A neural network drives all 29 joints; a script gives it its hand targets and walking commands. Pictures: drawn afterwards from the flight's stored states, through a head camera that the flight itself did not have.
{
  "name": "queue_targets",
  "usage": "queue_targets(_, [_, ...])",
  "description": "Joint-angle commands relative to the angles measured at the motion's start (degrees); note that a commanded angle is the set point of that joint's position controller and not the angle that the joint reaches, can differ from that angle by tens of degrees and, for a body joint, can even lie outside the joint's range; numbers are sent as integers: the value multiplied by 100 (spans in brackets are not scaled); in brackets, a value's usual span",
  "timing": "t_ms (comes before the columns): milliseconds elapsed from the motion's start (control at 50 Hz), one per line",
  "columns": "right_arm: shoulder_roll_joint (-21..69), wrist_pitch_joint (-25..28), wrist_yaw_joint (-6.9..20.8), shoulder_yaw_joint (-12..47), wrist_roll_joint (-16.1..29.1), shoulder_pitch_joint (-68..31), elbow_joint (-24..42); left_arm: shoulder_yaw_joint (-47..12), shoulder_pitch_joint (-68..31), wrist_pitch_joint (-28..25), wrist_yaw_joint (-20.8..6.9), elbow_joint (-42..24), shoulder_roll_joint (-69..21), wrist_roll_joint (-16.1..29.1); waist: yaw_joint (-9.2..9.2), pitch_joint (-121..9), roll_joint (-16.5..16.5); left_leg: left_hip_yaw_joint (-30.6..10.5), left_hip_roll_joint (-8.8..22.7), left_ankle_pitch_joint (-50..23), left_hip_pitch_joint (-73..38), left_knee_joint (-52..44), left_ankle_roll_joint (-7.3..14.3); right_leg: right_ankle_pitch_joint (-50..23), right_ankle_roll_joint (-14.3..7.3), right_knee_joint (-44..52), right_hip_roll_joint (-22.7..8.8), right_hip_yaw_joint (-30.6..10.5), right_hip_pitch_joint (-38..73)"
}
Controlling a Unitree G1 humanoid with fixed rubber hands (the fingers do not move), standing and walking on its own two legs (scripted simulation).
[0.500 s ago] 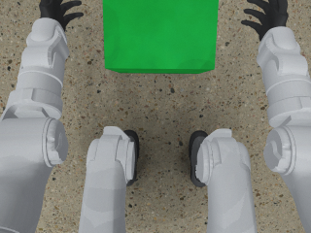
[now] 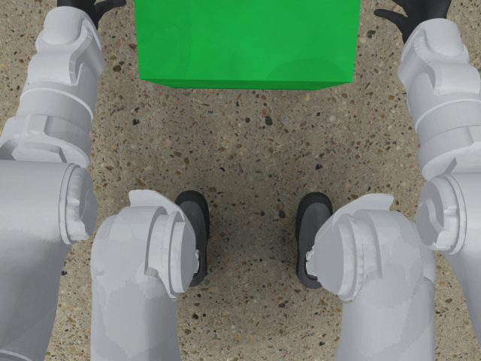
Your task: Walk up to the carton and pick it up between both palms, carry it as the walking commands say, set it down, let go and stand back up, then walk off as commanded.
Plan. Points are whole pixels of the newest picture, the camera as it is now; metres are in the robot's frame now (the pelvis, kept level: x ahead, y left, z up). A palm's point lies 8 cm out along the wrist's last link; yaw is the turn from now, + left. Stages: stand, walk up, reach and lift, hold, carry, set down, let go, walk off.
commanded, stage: reach and lift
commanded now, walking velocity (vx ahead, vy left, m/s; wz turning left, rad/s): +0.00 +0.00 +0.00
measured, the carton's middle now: (246, 22) +0.54 +0.02 -0.26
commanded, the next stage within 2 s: none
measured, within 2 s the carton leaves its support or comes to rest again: leaves its support in 1.56 s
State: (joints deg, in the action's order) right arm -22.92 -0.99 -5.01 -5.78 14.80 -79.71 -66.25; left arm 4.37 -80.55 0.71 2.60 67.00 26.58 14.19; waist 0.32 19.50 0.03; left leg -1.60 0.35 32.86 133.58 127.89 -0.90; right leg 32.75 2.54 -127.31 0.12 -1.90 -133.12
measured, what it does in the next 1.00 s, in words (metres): stands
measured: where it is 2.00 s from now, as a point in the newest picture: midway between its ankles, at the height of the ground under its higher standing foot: (252, 253)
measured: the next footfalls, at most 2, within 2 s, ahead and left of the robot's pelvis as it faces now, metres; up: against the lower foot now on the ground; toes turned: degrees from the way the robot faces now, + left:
none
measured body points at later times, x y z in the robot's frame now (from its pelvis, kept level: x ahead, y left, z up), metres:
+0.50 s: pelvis -0.01 +0.00 +0.00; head +0.37 +0.01 +0.24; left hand +0.54 +0.20 -0.19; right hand +0.54 -0.17 -0.20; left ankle +0.11 +0.12 -0.32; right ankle +0.11 -0.13 -0.32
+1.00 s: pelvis -0.01 +0.00 +0.01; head +0.37 +0.01 +0.24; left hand +0.54 +0.20 -0.19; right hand +0.54 -0.16 -0.20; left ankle +0.11 +0.12 -0.32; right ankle +0.11 -0.13 -0.32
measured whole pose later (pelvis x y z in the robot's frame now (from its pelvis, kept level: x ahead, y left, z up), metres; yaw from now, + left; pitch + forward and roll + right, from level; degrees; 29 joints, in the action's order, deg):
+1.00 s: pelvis -0.01 +0.00 +0.01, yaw +0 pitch +37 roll -1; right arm -19.8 1.3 -8.6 0.0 18.3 -87.4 -72.7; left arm -4.6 -88.5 -0.8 6.4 74.3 24.2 20.0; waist 0.7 23.4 -0.1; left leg -1.4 0.8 30.2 132.4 125.2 -0.5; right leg 30.4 2.2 -124.9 0.0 -1.7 -131.8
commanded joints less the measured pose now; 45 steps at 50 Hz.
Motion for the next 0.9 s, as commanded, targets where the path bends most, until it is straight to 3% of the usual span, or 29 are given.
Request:
queue_targets(0, [-670,94,11,41,76,-934,189,39,-1048,-108,4,-294,759,59,88,-6331,104,232,113,-1963,-3269,-910,-168,-1752,12,782,-56,349,3022])
queue_targets(20, [-653,108,-7,-16,41,-995,360,94,-1206,-125,15,-293,841,54,-42,-6012,37,170,116,-1923,-3011,-925,-125,-1791,18,788,-22,366,2771])
queue_targets(40, [-612,129,8,-10,73,-977,286,48,-1103,-128,3,-176,673,3,89,-6148,219,185,106,-2022,-3162,-935,-142,-1842,-10,785,-29,344,2802])
queue_targets(80, [-678,117,-29,13,139,-1247,359,21,-1240,-140,34,-171,860,17,142,-6227,218,212,123,-1873,-3247,-967,-144,-1696,23,803,-42,376,2897])
queue_targets(100, [-556,100,1,105,177,-1207,361,115,-1366,-141,14,-316,884,33,137,-6161,-4,156,117,-1844,-3069,-987,-105,-1739,21,768,-32,394,2953])
queue_targets(140, [-475,107,-6,138,164,-1217,333,-30,-1489,-171,19,-381,766,138,-23,-6298,-89,161,103,-1803,-3038,-949,-108,-1722,3,735,-49,406,3060])
queue_targets(160, [-546,116,-21,112,161,-1375,385,-170,-1571,-142,-9,-357,706,235,-121,-6376,32,82,135,-1885,-3266,-986,-118,-1795,14,765,-56,431,3036])
queue_targets(180, [-561,105,-29,111,226,-1306,233,-201,-1523,-142,22,-212,728,201,28,-6364,229,169,163,-1736,-3328,-993,-157,-1611,-20,819,-67,375,2923])
queue_targets(200, [-573,72,-44,177,165,-1299,185,-72,-1534,-140,39,-232,774,101,135,-6143,170,211,122,-1679,-3106,-1027,-146,-1570,-22,851,-43,337,2918])
queue_targets(340, [-254,102,-99,346,231,-1584,263,-195,-1714,-153,58,-116,570,122,140,-6128,81,198,107,-1616,-3085,-1005,-85,-1530,8,904,22,314,3082])
queue_targets(400, [-171,141,-121,291,183,-1570,34,-287,-1873,-195,99,-239,466,137,28,-6286,90,132,66,-1764,-3296,-1049,-119,-1659,-27,914,30,325,3188])
queue_targets(420, [-257,159,-149,410,213,-1572,86,-203,-1754,-198,129,-107,536,106,176,-6467,18,225,83,-1950,-3335,-954,-133,-1891,-11,941,51,265,3429])
queue_targets(460, [-260,156,-177,234,115,-1436,35,-234,-1590,-197,150,-16,431,101,40,-6297,48,131,50,-1837,-3331,-1039,-95,-1727,-9,864,93,352,3171])
queue_targets(480, [-281,165,-197,231,150,-1528,16,-282,-1636,-205,169,-3,468,41,127,-6355,205,118,84,-1910,-3556,-1011,-108,-1690,-24,899,87,304,3108])
queue_targets(520, [-84,210,-191,349,144,-1542,63,-418,-1973,-229,170,-246,175,196,-81,-6421,105,88,27,-1889,-3413,-1008,-120,-1775,-57,946,90,322,3174])
queue_targets(540, [-42,214,-201,299,134,-1544,29,-324,-1845,-242,187,-232,200,86,110,-6341,273,143,-1,-1955,-3356,-1048,-118,-1847,-50,919,119,276,3226])
queue_targets(600, [192,272,-175,396,112,-1659,245,-603,-1950,-241,136,-226,-292,238,-136,-6314,172,81,-34,-2026,-3314,-1022,-109,-1887,-86,912,147,363,3067])
queue_targets(620, [249,252,-167,429,178,-1583,-7,-576,-2047,-266,138,-222,-118,248,-13,-6464,268,82,-13,-2054,-3577,-1057,-121,-1899,-87,927,138,333,3180])
queue_targets(680, [432,280,-133,473,146,-1633,4,-873,-2018,-267,110,-148,-589,361,-152,-6035,372,150,-44,-1871,-3437,-1082,-128,-1603,-143,1024,168,351,2835])
queue_targets(700, [545,287,-107,565,162,-1677,-49,-783,-2014,-292,100,-76,-491,353,-99,-6072,49,113,-69,-1878,-3281,-1113,-78,-1728,-110,987,163,375,3071])
queue_targets(720, [669,286,-109,606,193,-1828,43,-857,-2207,-301,80,-229,-650,380,-70,-6118,186,135,-78,-1941,-3329,-1088,-82,-1761,-101,1013,159,328,3029])
queue_targets(740, [566,317,-103,695,231,-1923,63,-950,-2200,-308,74,-241,-651,486,-151,-6380,28,94,-73,-1995,-3544,-1084,-82,-1824,-90,1013,144,369,3193])
queue_targets(760, [652,308,-103,596,200,-1872,33,-1044,-2292,-300,47,-243,-743,482,-180,-6250,237,116,-72,-1893,-3492,-1092,-97,-1721,-112,986,158,350,3041])
queue_targets(780, [775,329,-78,713,249,-1920,57,-1034,-2382,-310,35,-243,-722,502,-81,-6434,119,126,-80,-1872,-3452,-1083,-95,-1722,-134,956,158,383,3196])
queue_targets(800, [959,315,-46,780,307,-2074,89,-1225,-2457,-309,2,-225,-1038,585,-156,-6399,216,133,-87,-1855,-3572,-1150,-85,-1729,-125,1015,185,403,3191])
queue_targets(820, [1052,316,1,870,354,-2076,72,-1193,-2441,-297,-20,-177,-1064,571,-9,-6378,198,146,-82,-1904,-3575,-1097,-74,-1728,-129,994,177,352,3152])
queue_targets(840, [1224,314,26,947,349,-2298,230,-1188,-2473,-301,-62,-275,-1282,561,-87,-6133,24,166,-119,-1907,-3237,-1101,-56,-1782,-116,1029,182,356,3109])
queue_targets(860, [1478,293,101,921,316,-2381,204,-1287,-2628,-306,-123,-380,-1508,606,-39,-6363,192,199,-129,-1820,-3474,-1132,-59,-1697,-126,972,201,371,3151])
queue_targets(880, [1841,279,167,1067,361,-2625,345,-1372,-2765,-284,-188,-343,-1823,589,-26,-6210,114,133,-139,-1923,-3414,-1185,-42,-1771,-102,986,239,391,3016])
